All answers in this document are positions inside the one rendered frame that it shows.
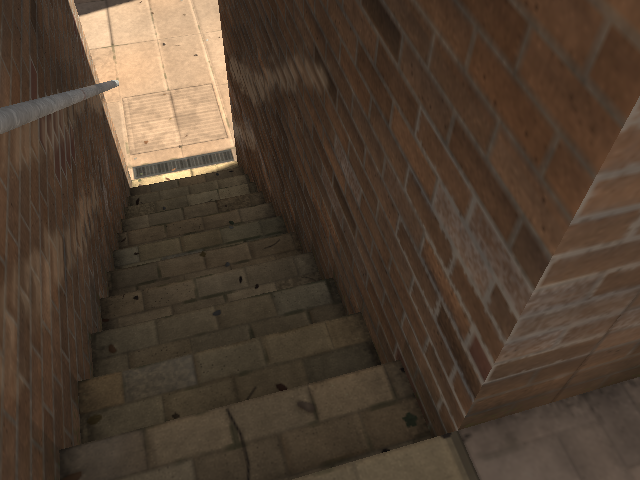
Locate stairs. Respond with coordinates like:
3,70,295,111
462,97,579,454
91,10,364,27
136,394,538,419
59,161,432,480

